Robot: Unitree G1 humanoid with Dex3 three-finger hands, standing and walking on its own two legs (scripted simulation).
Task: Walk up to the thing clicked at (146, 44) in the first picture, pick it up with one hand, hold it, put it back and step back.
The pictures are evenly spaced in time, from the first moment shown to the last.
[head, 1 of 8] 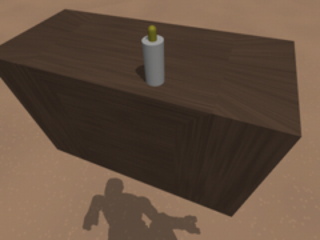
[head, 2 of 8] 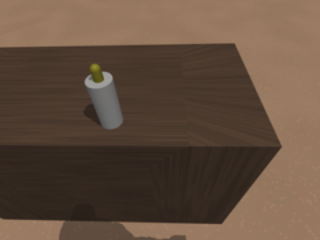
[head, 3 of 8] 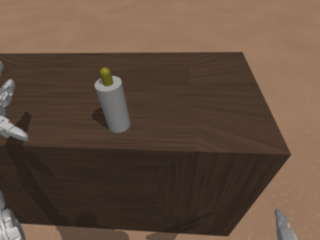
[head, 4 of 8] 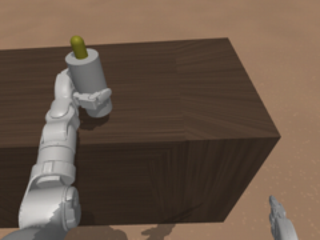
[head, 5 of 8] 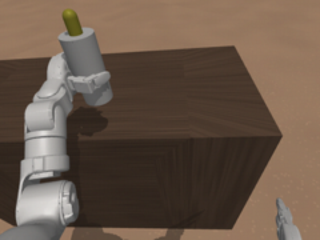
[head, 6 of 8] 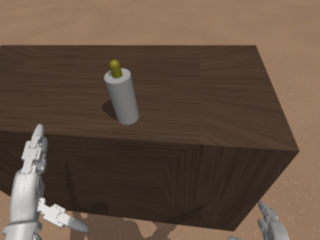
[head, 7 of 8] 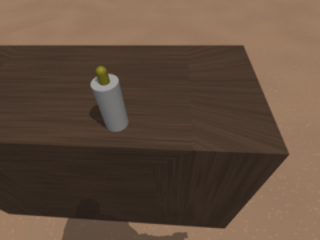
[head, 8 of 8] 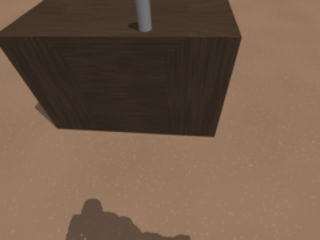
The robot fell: no
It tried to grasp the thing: yes
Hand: left
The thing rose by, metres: 0.24
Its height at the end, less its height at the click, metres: +0.00
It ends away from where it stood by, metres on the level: 0.01
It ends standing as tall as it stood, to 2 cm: yes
